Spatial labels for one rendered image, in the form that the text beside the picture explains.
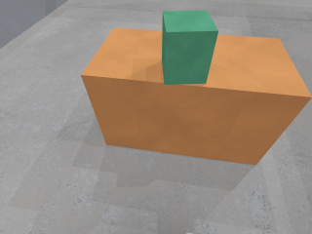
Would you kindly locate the pedestal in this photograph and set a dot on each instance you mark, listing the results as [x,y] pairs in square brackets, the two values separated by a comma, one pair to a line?
[252,94]

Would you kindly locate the carton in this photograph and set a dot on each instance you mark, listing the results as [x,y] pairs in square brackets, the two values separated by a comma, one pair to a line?
[188,44]

